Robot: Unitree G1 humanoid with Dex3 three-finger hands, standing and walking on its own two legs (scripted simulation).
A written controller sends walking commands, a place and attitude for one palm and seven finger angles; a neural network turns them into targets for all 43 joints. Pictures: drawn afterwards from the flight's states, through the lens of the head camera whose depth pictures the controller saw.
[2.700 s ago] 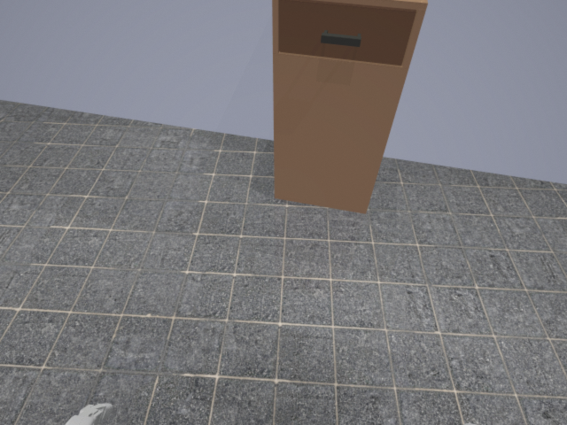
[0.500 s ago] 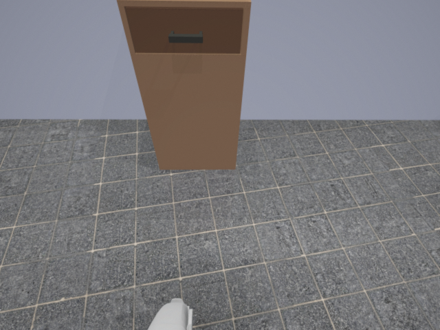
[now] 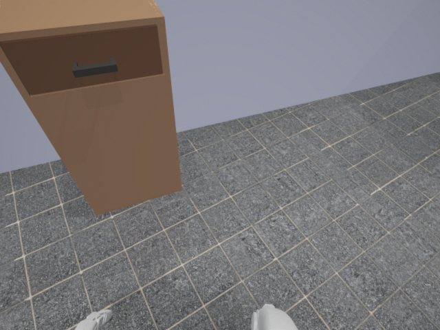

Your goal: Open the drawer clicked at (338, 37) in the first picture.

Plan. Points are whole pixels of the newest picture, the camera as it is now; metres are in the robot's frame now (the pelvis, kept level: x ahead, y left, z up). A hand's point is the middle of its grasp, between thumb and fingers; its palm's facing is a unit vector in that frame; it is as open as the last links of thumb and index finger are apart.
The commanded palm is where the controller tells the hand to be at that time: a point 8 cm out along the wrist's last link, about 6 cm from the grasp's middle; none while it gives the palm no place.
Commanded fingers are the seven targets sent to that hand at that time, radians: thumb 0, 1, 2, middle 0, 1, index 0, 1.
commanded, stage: walk to a spot facing it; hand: left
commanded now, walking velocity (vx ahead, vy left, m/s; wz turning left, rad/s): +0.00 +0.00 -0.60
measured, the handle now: (94, 65) +0.78 +0.40 +0.04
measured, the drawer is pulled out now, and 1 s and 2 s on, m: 0.00 0.00 0.00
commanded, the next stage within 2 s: turn to face it in 1.70 s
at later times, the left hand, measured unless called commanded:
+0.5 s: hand (139, 310) +0.19 +0.18 -0.18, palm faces -0.22 -0.95 -0.20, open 7.4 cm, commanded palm none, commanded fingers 0.00 0.90 0.90 -0.20 -0.30 -0.20 -0.30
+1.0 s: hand (162, 286) +0.23 +0.13 -0.16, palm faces -0.54 -0.80 -0.27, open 7.4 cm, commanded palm none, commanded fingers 0.00 0.90 0.90 -0.20 -0.30 -0.20 -0.30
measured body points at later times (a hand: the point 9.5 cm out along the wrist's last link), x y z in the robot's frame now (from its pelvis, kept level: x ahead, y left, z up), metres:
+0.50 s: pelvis +0.05 +0.01 -0.01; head +0.09 +0.02 +0.43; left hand +0.20 +0.23 -0.16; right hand +0.08 -0.26 -0.14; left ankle +0.11 +0.13 -0.73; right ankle +0.07 -0.13 -0.74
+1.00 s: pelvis +0.03 +0.02 -0.02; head +0.05 -0.01 +0.43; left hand +0.26 +0.18 -0.14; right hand -0.09 -0.21 -0.17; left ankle +0.11 +0.12 -0.73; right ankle -0.03 -0.07 -0.74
